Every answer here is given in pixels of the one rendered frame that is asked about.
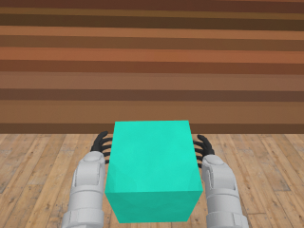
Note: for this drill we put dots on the robot left forearm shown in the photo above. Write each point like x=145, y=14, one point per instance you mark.
x=85, y=205

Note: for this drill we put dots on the robot right forearm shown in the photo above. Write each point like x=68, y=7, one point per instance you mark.
x=221, y=192

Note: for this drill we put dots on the robot left hand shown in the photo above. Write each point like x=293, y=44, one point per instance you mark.
x=98, y=145

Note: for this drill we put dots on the robot right hand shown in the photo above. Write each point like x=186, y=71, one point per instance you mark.
x=206, y=148

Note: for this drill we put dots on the carton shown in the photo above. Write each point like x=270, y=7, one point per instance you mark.
x=153, y=173

